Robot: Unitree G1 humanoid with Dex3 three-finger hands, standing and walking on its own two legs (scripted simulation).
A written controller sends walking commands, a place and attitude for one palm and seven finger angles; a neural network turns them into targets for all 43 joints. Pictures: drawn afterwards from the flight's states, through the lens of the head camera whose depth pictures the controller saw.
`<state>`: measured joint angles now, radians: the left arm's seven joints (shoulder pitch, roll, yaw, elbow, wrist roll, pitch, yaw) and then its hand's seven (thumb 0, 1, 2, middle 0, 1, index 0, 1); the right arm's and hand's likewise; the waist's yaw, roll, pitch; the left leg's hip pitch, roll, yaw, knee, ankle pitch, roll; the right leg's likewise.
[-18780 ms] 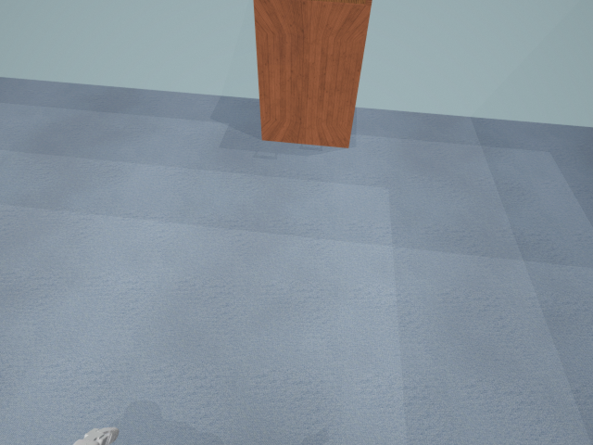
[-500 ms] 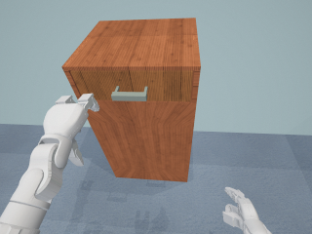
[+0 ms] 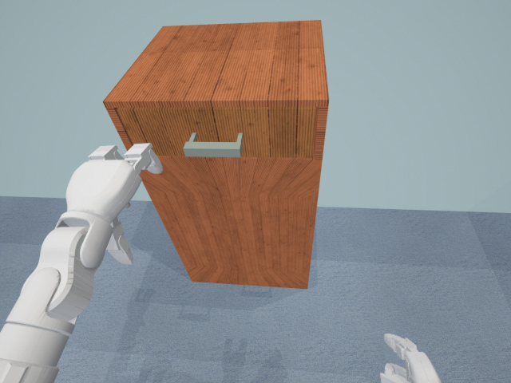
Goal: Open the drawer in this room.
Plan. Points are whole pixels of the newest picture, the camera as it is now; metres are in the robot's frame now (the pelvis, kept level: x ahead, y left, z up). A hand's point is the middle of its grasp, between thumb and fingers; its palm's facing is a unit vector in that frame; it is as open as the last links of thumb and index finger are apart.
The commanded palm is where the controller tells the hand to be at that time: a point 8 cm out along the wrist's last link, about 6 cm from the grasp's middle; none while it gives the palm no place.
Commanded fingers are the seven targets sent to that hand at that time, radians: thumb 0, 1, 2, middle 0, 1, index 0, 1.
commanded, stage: move the hooked fingers above the handle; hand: left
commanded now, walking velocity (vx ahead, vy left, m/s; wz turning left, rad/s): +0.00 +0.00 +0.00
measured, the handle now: (214, 143) +0.59 +0.19 +0.03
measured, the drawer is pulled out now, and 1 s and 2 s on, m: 0.00 0.00 0.00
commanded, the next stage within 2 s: none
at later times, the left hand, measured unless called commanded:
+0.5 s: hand (158, 186) +0.37 +0.22 +0.12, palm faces +0.03 -0.05 -1.00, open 13.9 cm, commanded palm +0.35 +0.22 +0.18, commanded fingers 0.00 -0.50 0.30 -0.30 -1.20 -0.30 -1.20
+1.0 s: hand (185, 163) +0.45 +0.20 +0.10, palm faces -0.03 -0.03 -1.00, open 13.9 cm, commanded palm +0.43 +0.21 +0.17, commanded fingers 0.00 -0.50 0.30 -0.30 -1.20 -0.30 -1.20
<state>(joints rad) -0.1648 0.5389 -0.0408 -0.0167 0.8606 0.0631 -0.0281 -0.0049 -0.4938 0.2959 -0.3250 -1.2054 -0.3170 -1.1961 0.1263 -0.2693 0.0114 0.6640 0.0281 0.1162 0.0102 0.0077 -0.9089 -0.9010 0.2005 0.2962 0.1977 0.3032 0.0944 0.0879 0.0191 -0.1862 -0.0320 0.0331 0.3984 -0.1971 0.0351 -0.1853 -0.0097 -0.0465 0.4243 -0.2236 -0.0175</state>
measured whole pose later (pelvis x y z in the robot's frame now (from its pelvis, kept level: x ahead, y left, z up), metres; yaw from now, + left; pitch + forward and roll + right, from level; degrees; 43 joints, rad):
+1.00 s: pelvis +0.03 -0.01 -0.01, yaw -1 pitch +6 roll +1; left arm -0.60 0.48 -0.13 0.57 0.95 0.04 0.02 0.00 -0.49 0.30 -0.32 -1.21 -0.32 -1.20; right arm 0.21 -0.26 -0.02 0.66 0.05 0.13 -0.03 0.00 -0.91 -0.90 0.20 0.30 0.20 0.30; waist 0.01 0.06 -0.05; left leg -0.33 -0.01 0.04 0.49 -0.27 0.02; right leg -0.33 0.01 -0.04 0.51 -0.29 -0.03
